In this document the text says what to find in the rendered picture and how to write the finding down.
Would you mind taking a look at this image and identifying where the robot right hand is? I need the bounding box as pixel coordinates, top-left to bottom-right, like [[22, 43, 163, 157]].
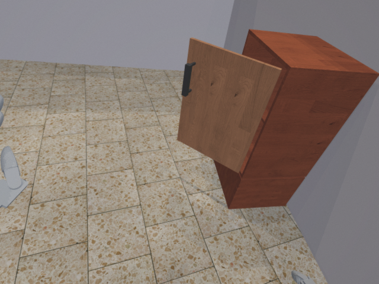
[[291, 270, 315, 284]]

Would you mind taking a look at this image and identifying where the robot left hand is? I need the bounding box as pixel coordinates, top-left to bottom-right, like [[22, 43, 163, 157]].
[[0, 95, 28, 208]]

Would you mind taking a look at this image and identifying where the handle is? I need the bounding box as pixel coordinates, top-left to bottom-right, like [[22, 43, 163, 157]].
[[181, 62, 196, 97]]

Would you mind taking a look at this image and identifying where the cupboard door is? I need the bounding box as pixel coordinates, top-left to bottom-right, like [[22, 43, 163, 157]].
[[177, 38, 282, 173]]

